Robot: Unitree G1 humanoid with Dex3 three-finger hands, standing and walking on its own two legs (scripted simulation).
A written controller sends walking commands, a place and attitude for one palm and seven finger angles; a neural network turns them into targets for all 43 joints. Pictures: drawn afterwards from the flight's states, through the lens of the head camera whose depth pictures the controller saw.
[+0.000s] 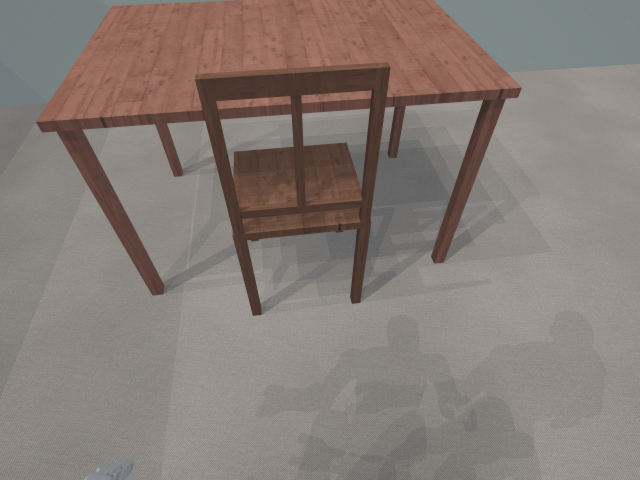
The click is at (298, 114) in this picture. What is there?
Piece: chair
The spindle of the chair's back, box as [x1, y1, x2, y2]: [290, 95, 305, 205]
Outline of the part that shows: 299,95 290,96 297,203 298,205 305,205 301,99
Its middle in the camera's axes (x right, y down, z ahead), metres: -0.05 -0.20 +0.93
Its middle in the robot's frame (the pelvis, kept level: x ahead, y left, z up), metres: +0.82 +0.10 -0.08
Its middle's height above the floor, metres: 0.68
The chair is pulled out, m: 0.00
